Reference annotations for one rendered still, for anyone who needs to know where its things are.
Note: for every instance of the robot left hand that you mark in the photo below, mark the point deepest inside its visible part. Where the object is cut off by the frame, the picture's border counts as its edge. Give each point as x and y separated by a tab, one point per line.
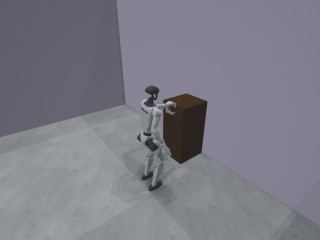
170	103

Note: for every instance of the robot right hand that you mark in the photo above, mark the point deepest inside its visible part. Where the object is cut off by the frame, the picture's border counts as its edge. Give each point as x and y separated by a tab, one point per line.
166	151

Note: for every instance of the cabinet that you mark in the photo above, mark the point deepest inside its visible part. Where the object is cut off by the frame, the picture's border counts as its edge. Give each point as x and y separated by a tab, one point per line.
185	138

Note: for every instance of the right robot forearm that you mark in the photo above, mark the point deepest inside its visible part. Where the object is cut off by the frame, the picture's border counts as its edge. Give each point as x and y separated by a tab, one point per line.
161	141

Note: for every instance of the left robot forearm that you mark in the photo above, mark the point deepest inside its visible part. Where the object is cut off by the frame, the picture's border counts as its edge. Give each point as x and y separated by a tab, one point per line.
162	106

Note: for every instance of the drawer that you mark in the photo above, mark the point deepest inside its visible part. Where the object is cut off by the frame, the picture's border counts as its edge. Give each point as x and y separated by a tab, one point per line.
178	113

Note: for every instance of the robot left foot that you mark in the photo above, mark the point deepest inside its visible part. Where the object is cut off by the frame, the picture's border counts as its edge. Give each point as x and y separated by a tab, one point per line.
150	174

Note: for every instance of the humanoid robot torso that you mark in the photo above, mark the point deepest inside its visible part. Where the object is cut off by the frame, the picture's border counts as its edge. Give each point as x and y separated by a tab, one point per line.
146	119

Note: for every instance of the right robot upper arm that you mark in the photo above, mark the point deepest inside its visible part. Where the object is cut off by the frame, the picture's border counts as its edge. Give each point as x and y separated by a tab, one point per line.
156	117

